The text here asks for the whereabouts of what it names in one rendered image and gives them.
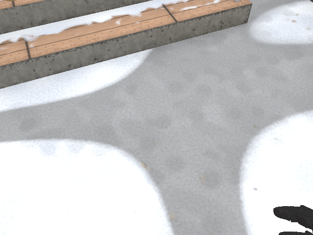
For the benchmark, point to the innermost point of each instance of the robot right hand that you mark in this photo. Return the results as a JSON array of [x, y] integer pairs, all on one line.
[[302, 215]]

